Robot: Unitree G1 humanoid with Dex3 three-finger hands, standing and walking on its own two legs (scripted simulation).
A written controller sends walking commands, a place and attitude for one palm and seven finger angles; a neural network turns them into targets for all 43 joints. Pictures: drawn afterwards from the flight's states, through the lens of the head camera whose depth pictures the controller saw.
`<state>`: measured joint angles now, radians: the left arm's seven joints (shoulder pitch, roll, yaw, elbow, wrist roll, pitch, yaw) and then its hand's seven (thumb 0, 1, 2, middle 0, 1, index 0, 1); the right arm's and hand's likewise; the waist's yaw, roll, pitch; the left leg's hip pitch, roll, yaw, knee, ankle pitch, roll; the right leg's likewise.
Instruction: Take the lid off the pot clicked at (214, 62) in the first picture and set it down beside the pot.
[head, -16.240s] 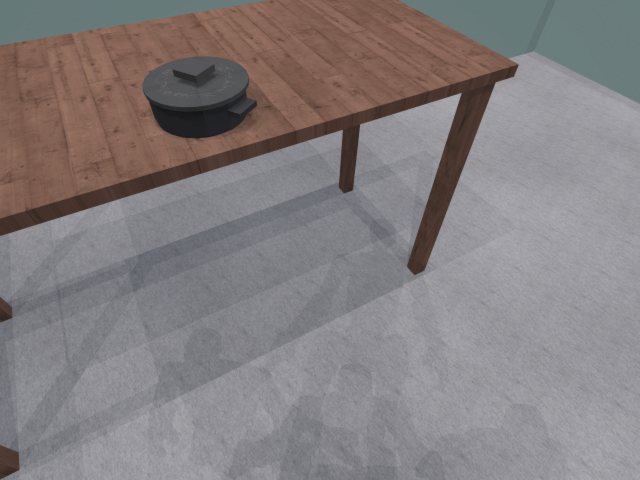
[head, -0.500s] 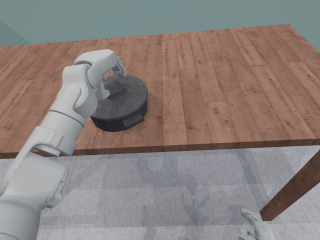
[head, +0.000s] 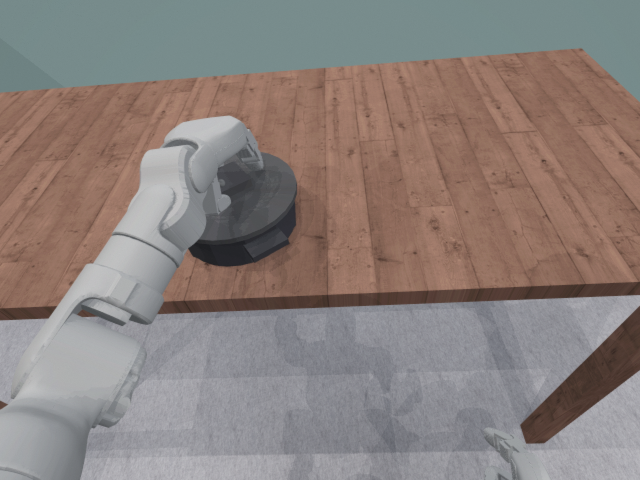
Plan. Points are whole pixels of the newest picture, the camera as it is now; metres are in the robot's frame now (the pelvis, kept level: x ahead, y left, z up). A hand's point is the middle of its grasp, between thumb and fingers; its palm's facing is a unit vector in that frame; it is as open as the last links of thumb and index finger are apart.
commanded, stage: lower the open fingers around the knob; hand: left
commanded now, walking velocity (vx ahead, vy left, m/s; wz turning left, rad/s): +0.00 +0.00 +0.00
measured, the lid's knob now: (226, 180) +0.46 +0.13 +0.15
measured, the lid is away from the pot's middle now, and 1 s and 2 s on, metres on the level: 0.00 0.00 0.01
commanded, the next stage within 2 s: close the fingers and squeeze the knob in 0.16 s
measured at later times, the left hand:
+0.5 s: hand (215, 186) +0.42 +0.13 +0.17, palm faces -0.26 -0.08 -0.96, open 9.9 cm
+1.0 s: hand (219, 182) +0.43 +0.13 +0.17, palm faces -0.27 -0.09 -0.96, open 8.1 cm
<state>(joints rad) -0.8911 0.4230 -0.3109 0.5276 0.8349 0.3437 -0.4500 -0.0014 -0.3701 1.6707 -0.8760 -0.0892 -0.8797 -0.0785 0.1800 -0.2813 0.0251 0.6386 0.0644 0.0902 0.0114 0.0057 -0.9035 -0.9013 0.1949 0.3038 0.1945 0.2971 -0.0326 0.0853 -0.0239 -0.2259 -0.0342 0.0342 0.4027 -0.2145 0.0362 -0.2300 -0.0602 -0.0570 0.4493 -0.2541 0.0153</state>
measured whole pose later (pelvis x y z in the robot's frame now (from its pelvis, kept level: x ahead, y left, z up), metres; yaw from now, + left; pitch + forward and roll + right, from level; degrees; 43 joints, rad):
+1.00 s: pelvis +0.00 +0.00 +0.00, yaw +0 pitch +2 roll +1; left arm -0.90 0.43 -0.30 0.55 0.83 0.34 -0.46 -0.02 0.04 1.08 -0.62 -0.78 -0.71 -0.82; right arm 0.18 -0.28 0.03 0.64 0.07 0.09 0.00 0.01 -0.90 -0.90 0.20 0.30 0.19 0.30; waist -0.04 0.09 -0.02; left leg -0.22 -0.03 0.03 0.40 -0.21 0.03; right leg -0.22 -0.05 -0.05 0.45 -0.25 0.01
